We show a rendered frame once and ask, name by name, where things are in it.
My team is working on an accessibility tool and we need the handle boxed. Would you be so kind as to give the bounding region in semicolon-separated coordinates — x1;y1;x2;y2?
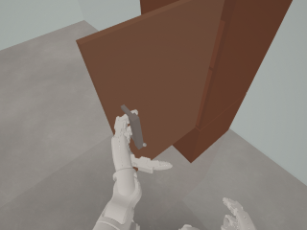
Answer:
121;104;144;150

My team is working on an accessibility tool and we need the left robot forearm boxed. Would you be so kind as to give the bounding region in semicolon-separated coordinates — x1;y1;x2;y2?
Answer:
93;168;142;230

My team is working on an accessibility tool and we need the robot right hand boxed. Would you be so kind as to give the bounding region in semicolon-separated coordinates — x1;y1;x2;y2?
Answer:
221;197;257;230

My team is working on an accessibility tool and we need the cupboard door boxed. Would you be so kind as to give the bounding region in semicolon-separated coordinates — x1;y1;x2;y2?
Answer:
76;0;224;171

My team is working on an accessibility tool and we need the robot left hand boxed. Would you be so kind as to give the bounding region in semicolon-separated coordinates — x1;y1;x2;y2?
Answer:
111;109;173;173

